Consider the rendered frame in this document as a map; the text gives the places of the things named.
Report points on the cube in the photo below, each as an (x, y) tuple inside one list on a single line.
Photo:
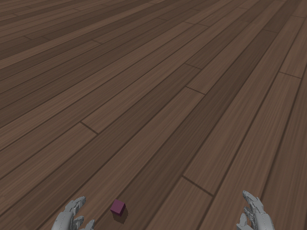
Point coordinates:
[(118, 207)]

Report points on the right robot hand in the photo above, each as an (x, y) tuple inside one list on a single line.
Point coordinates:
[(260, 220)]

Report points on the left robot hand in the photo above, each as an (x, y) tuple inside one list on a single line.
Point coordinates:
[(65, 220)]

